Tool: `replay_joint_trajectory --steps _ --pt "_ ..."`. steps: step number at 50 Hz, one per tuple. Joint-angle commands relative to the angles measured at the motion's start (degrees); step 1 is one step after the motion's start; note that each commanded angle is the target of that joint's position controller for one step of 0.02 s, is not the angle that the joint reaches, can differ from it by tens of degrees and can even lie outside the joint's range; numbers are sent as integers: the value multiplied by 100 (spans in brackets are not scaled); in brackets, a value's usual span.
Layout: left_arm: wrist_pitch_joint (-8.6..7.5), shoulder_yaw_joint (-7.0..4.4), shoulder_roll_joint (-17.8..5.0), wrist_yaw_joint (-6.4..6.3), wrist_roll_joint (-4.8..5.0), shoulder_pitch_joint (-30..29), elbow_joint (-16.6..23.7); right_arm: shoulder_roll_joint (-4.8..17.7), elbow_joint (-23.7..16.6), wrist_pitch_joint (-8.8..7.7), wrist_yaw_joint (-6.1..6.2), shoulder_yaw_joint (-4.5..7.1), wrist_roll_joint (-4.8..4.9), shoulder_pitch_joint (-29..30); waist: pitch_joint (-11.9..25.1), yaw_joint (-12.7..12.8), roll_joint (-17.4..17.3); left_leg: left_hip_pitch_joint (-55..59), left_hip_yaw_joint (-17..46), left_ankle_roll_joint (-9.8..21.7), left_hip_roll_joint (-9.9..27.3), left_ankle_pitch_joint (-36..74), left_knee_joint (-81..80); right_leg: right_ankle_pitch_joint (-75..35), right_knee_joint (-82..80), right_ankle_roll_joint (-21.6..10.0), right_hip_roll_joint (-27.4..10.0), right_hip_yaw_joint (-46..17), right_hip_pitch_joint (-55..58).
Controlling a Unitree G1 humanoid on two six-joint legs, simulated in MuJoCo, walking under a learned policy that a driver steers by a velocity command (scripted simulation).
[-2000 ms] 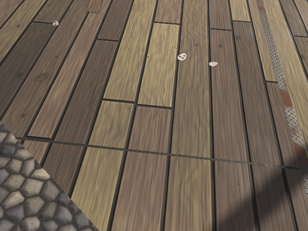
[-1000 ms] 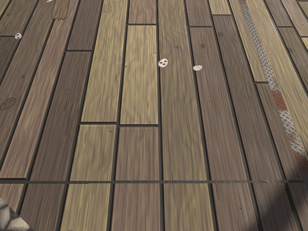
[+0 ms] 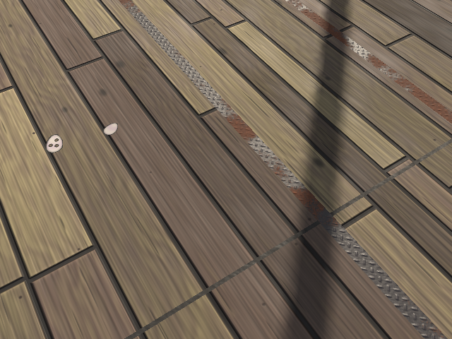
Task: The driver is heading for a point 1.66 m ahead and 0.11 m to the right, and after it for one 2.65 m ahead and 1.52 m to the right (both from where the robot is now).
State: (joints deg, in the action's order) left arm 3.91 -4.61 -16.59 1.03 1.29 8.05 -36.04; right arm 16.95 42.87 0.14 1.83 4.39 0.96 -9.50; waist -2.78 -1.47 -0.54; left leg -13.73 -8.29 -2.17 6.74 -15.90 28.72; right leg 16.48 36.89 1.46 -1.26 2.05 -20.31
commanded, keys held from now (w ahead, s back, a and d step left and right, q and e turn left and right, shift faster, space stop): e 0.14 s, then no key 0.78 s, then w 0.08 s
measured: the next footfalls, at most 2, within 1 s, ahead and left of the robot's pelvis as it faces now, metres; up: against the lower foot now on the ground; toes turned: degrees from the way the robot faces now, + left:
right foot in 0.02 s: +0.05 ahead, -0.12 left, +0.00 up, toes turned -3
left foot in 0.46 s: +0.08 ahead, +0.11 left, +0.00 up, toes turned -11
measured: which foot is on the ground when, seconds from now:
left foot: down 0.00-0.02, up 0.04-0.44, down 0.46-1.00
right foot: up 0.00-0.00, down 0.02-1.00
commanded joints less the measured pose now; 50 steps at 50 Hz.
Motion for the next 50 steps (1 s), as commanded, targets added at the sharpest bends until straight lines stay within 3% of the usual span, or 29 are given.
replay_joint_trajectory --steps 1,2,3,4,5,6,7,8,10,14,19,21,22,23,24,25,26,27,30,39,46,48,50 --pt "-65 -352 -868 -42 -3 705 230 720 -154 -85 -46 212 -1 -307 913 261 -117 -324 182 413 687 1186 911 -1847 -1465 -560 -22 -343 1737" --pt "-98 -502 -1650 -157 -59 860 362 222 -476 -96 -100 19 -375 -238 1043 86 1905 -2232 -155 -179 -91 -2233 2940 -4438 -1237 -1359 -1734 -2619 2823" --pt "-243 -429 -1539 -84 -240 914 472 516 -660 -138 -64 100 -258 293 1418 530 1527 -2736 825 -255 -497 -2544 3941 -4344 -1453 -2357 -2236 -3247 2348" --pt "-354 -370 -1364 -43 -272 760 430 756 -697 -121 -27 172 -91 549 1143 535 1014 -2772 1069 -178 -405 -2088 4269 -3659 -1598 -2192 -1886 -2756 2051" --pt "-404 -329 -1212 -72 -179 444 403 790 -657 -95 17 201 -69 513 859 344 848 -2811 1137 -108 -330 -1541 4138 -3080 -1623 -1829 -1519 -2339 1798" --pt "-388 -263 -1019 -112 -76 181 439 796 -555 -59 75 222 -129 417 774 232 672 -2745 1193 -116 -265 -1152 3967 -2705 -1623 -1565 -1274 -2115 1616" --pt "-356 -223 -973 -141 -39 -16 475 818 -546 -33 99 242 -171 277 726 101 757 -2486 1175 -155 -315 -860 3905 -2697 -1660 -1493 -1119 -1960 1282" --pt "-342 -186 -918 -170 -81 -83 501 796 -500 -31 82 244 -171 122 817 25 812 -2256 1112 -184 -402 -620 3962 -2745 -1686 -1492 -1039 -1855 1145" --pt "-354 -138 -823 -212 -138 -63 479 682 -442 -30 50 212 -127 -46 952 17 788 -2071 1073 -227 -448 -364 3681 -2709 -1700 -1511 -969 -1723 1165" --pt "-346 -110 -826 -259 -157 33 367 466 -545 -20 14 99 -123 176 873 180 835 -1748 1087 -258 -402 -273 2478 -2058 -1709 -1505 -947 -1799 1163" --pt "-324 -52 -814 -170 -189 20 260 500 -631 -61 -61 78 -78 226 629 309 886 -936 994 -140 -468 -571 1358 -1430 -1648 -1556 -973 -2099 746" --pt "-323 17 -694 -148 -153 -75 211 423 -612 -105 -97 59 -71 89 604 174 812 -475 934 -48 -520 -261 537 -1513 -1474 -1450 -891 -2153 685" --pt "-326 68 -587 -146 -121 -122 179 333 -562 -140 -125 31 -100 -73 615 16 722 15 870 28 -558 419 -289 -1511 -1363 -1289 -764 -2079 559" --pt "-361 120 -441 -148 -140 63 114 394 -570 -173 -136 18 -191 -144 711 22 537 564 1111 123 -365 1203 -661 -1252 -1286 -1001 -583 -2022 379" --pt "-407 161 -308 -150 -244 234 87 717 -637 -187 -114 60 -273 -261 866 160 -41 1002 1705 339 300 2414 -635 -632 -816 -656 -221 -1675 138" --pt "-445 139 -249 -130 -240 600 54 881 -564 -185 -127 82 -272 29 842 637 -995 562 1942 810 580 2252 -477 145 -794 -393 241 -1041 251" --pt "-441 124 -417 -141 -296 416 3 464 -671 -200 -162 -8 -224 270 796 471 -939 115 1949 922 458 1331 -658 1 -871 -207 158 -971 671" --pt "-417 74 -517 -142 -266 185 5 348 -693 -215 -178 -42 -225 317 616 345 -820 42 1722 715 188 730 -634 -193 -882 -206 183 -980 645" --pt "-326 65 -426 -153 -214 55 13 440 -693 -293 -157 -40 -213 92 426 194 -483 -12 1424 428 -89 463 -461 -689 -902 -355 115 -1129 550" --pt "-386 55 -238 -156 -184 233 -186 275 -869 -246 -128 -106 -180 -33 461 121 112 159 1256 448 -271 744 -178 -1033 -917 -308 56 -1208 570" --pt "-374 32 -237 -215 -179 293 -267 177 -911 -261 -175 -122 -171 -73 445 155 107 101 1222 451 -333 812 -198 -1182 -892 -265 16 -1228 737" --pt "-353 34 -208 -235 -167 398 -322 203 -881 -233 -165 -108 -167 -181 482 155 -17 70 1235 536 -405 -391 -343 -62 -799 -301 195 -1028 679" --pt "-407 17 -209 -232 -115 403 -276 398 -855 -204 -121 -38 -92 -369 61 100 -394 -36 1830 899 -119 -2176 -763 1291 -382 -361 416 -685 -29"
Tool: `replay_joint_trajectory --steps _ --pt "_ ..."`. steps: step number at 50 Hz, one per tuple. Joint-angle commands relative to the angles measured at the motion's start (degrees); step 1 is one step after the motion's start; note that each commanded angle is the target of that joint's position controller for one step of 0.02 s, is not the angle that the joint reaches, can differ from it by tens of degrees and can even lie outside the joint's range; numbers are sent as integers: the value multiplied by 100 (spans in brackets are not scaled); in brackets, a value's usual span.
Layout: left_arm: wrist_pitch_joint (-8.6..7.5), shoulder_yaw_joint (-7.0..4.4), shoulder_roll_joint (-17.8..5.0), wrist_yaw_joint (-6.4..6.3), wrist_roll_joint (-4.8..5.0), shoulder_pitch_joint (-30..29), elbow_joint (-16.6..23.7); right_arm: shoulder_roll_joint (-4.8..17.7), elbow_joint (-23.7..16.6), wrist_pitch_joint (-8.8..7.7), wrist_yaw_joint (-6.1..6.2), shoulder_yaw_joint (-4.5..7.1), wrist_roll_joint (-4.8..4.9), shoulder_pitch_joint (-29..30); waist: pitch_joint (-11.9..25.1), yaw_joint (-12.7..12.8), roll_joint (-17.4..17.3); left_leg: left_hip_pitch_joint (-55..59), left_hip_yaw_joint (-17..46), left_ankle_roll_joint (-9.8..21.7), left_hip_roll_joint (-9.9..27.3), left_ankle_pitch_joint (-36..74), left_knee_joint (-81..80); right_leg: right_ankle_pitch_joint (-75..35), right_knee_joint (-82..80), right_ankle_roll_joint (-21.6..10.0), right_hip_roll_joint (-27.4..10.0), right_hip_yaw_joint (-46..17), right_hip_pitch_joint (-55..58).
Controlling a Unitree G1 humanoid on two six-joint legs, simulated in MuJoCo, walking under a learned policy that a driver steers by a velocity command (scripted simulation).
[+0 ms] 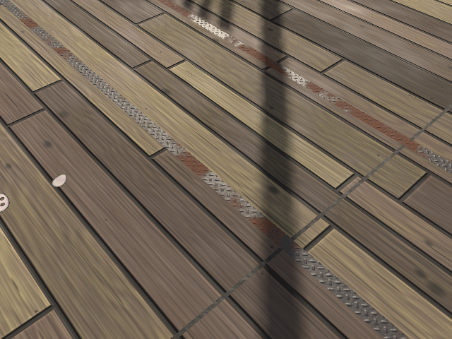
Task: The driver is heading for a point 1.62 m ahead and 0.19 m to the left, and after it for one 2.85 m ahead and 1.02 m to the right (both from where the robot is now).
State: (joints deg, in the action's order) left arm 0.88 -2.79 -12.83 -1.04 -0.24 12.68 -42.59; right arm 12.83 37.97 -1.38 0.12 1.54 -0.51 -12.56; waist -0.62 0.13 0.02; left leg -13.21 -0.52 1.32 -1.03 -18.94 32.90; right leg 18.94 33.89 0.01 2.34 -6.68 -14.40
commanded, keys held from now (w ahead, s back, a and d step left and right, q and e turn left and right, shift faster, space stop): w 1.00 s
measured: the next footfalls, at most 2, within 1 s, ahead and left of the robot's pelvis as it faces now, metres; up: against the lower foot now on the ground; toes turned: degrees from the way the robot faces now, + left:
left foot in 0.64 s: +0.43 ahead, +0.11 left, +0.00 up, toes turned +2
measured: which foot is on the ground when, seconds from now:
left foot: down 0.00-0.18, up 0.20-0.62, down 0.64-1.00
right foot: down 0.00-0.66, up 0.68-1.00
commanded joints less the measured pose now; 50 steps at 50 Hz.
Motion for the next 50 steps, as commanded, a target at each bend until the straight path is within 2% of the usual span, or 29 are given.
replay_joint_trajectory --steps 1,2,4,6,7,8,9,10,11,12,13,15,17,22,25,28,30,31,32,33,34,35,36,37,38,39,42,45,50 --pt "-189 -152 -518 -5 74 -164 454 902 -311 -68 74 269 90 -283 -361 -116 -718 -6 1721 823 1090 -2490 -1582 1022 333 -209 83 390 -1044" --pt "-289 -145 -469 23 131 -278 523 1030 -242 -90 89 304 108 -443 -551 -131 -938 91 2440 1119 1611 -2847 -1952 788 722 -194 12 616 -1390" --pt "-447 -160 -506 80 171 -520 607 1155 -168 -141 112 343 119 -570 -787 -199 -867 27 2927 1348 1974 -2470 -2137 820 1036 -279 -276 509 -1649" --pt "-541 -159 -466 174 192 -322 542 1148 -205 -142 75 340 158 -363 -608 -46 -874 -12 2345 1148 1756 -1799 -2032 890 452 -434 -344 624 -1156" --pt "-579 -168 -436 219 183 1 389 1136 -272 -109 48 332 213 -63 -488 180 -834 -460 1785 956 1436 -1394 -1893 287 -243 -492 -213 830 -225" --pt "-593 -219 -480 248 132 412 168 1038 -297 -88 31 311 227 40 -266 355 -766 -883 1341 774 1114 -963 -1547 -436 -498 -438 -26 929 755" --pt "-592 -293 -635 254 106 899 14 808 -352 -110 25 241 189 158 -23 555 -531 -1239 911 536 819 -520 -862 -510 -568 -462 -188 593 1457" --pt "-613 -418 -1140 213 89 1545 -57 415 -568 -179 18 122 145 349 157 712 742 -2130 54 69 82 -255 1054 350 -1431 -953 -1275 -1286 2146" --pt "-659 -495 -1527 265 62 1880 -46 623 -796 -281 63 177 235 436 129 785 1728 -3217 225 -76 -229 -1382 2592 665 -2183 -1811 -2285 -3396 2414" --pt "-705 -361 -1145 250 41 1596 14 906 -708 -341 52 273 333 263 -149 572 1018 -3777 607 16 92 -1383 3404 859 -2143 -1909 -2390 -3293 2358" --pt "-720 -286 -920 226 54 1382 79 887 -603 -365 5 268 333 172 -294 437 662 -3997 634 131 301 -794 3606 858 -2101 -1712 -2164 -2686 2313" --pt "-672 -214 -839 209 37 1021 143 806 -524 -399 -56 273 177 253 -365 283 331 -3940 519 166 609 132 3339 26 -2264 -1384 -1824 -1813 2005" --pt "-612 -137 -702 183 18 983 105 683 -467 -385 -163 249 143 242 -309 204 470 -3548 294 36 695 629 3048 -1044 -2422 -1248 -1521 -1068 1658" --pt "-528 -133 -952 53 61 1221 -131 354 -691 -409 -244 75 139 1186 -481 473 446 -2858 -123 -215 513 1780 1015 -2035 -2587 -1100 -1182 -37 1131" --pt "-532 -165 -1151 46 123 1417 -278 473 -793 -444 -310 94 205 1573 -598 546 544 -2329 -169 -153 351 2137 232 -1887 -2671 -1092 -1360 2 1075" --pt "-508 -201 -1218 55 178 1351 -383 680 -835 -469 -354 166 216 1580 -580 334 561 -2169 -54 135 299 1936 -167 -2614 -2365 -942 -1628 31 1611" --pt "-461 -256 -1366 44 139 1243 -389 911 -716 -452 -311 279 180 1035 -71 -43 698 -1314 -247 375 21 1600 -199 -4539 -1543 -799 -1585 178 1890" --pt "-417 -249 -1352 34 105 1176 -375 1096 -490 -419 -248 393 173 213 472 -499 646 -216 -406 551 -154 1617 -274 -5339 -545 -673 -1374 382 1719" --pt "-410 -191 -1225 11 29 1158 -281 1307 -275 -374 -164 473 151 -791 1172 -931 480 1515 124 786 362 1677 1 -4535 864 -498 -1176 452 674" --pt "-488 40 -411 55 15 1933 -125 1931 -159 -371 -154 585 -18 -1329 2219 -590 -1166 3770 2926 1706 2001 421 -338 -1081 3404 -94 -169 555 -1575" --pt "-628 30 -626 105 108 1913 -280 1484 -91 -368 -174 474 27 -1460 2747 -686 -1483 3859 4728 1830 2348 -542 -1531 1238 4275 -113 114 -290 -2235" --pt "-677 -120 -1099 140 300 1207 -79 1222 -82 -364 -162 377 74 -973 1532 -628 -1042 3020 3906 1503 2152 -854 -1684 940 4568 -154 -257 -180 -2844" --pt "-711 -102 -1128 131 297 713 71 1097 -102 -356 -156 331 101 -556 829 -473 -515 2010 3049 1335 1945 -415 -1776 396 4302 -207 -567 63 -2785" --pt "-710 -97 -1038 103 192 489 115 996 -86 -371 -181 299 50 -257 404 -266 -179 1149 2467 1263 1701 243 -1922 12 3950 -203 -777 167 -2573" --pt "-653 -124 -989 86 133 605 77 868 -94 -419 -202 264 -17 -65 296 -25 -310 603 2022 1203 1470 714 -2083 -272 3678 -207 -974 117 -2188" --pt "-580 -111 -892 81 129 781 8 820 -69 -457 -216 263 -19 36 301 104 -455 289 1790 1231 1353 871 -2263 -413 3549 -173 -1040 116 -1906" --pt "-435 -85 -737 35 77 717 10 891 134 -573 -218 287 44 -39 79 206 -397 -110 1248 1363 1270 1325 -2581 -717 3070 -20 -1114 211 -1992" --pt "-471 -62 -705 30 14 14 236 1030 311 -541 -140 318 56 -314 -166 24 -251 98 943 1335 1207 1611 -2700 -1621 2072 117 -1161 240 -2505" --pt "-609 25 -538 168 72 -978 484 1246 543 -427 -66 344 138 -800 -310 -402 -209 473 509 1096 1113 1719 -2633 -2714 324 97 -862 532 -2213"
Keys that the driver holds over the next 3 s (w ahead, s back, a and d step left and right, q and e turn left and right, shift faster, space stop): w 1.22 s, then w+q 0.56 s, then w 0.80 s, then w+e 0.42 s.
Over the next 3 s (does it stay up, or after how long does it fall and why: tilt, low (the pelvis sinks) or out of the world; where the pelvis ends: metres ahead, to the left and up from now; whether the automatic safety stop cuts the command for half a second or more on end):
stays up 1.51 0.27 0.01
